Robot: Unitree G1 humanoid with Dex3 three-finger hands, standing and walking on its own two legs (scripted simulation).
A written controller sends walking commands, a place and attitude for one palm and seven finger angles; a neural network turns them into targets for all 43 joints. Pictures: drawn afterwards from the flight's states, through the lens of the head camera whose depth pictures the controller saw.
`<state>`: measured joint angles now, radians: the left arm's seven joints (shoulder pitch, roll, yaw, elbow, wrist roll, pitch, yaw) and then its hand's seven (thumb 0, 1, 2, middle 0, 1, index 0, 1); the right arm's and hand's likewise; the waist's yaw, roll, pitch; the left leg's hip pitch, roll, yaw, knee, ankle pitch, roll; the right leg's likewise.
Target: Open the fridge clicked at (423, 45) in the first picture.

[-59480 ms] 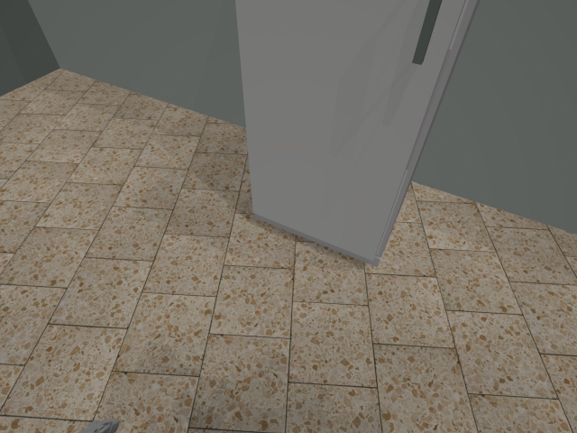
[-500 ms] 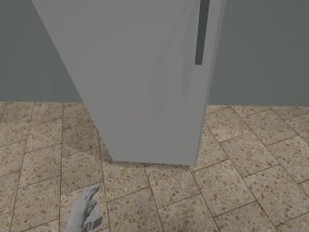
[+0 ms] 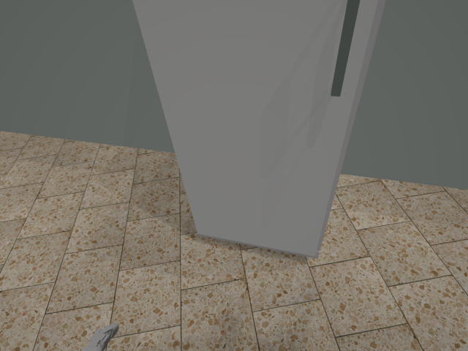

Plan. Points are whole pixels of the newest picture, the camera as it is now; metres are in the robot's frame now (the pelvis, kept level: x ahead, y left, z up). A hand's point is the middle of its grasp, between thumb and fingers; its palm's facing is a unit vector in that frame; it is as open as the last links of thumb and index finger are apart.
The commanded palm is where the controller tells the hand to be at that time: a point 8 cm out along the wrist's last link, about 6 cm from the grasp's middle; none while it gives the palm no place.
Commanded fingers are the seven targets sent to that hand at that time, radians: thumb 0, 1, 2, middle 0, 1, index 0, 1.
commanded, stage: stop stepping back and stand still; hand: right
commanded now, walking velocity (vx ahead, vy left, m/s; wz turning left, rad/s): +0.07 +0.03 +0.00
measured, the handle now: (346, 34) +0.68 -0.19 +0.26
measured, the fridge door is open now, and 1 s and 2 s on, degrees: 0 0 0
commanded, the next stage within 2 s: let the arm hang, fingers relaxed in 0.46 s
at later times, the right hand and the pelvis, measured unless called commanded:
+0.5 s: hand out of the picture +0.20 -0.29 +0.17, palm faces +0.44 +0.80 -0.41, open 7.4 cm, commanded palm +0.14 -0.33 +0.18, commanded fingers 0.00 -0.90 -0.90 0.20 0.30 0.20 0.30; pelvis +0.00 -0.03 +0.01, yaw +0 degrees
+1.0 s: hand out of the picture -0.01 -0.20 -0.18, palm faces -0.01 +0.99 -0.13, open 7.3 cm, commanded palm none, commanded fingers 0.00 -0.90 -0.90 0.20 0.30 0.20 0.30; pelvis +0.00 -0.01 +0.01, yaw -2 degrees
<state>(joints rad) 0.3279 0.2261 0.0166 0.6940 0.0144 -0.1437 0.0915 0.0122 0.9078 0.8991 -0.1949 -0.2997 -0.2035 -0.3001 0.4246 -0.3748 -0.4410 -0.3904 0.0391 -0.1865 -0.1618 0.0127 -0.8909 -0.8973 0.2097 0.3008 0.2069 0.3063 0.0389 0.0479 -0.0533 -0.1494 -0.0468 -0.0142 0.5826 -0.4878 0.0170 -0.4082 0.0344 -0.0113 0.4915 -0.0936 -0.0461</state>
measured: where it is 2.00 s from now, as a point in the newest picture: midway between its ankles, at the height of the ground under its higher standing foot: outside the picture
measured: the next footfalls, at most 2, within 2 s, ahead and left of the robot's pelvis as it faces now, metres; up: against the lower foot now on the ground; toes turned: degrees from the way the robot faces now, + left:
right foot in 0.26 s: +0.09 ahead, -0.12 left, +0.00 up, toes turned -1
left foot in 0.48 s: +0.02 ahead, +0.08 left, +0.00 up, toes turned +0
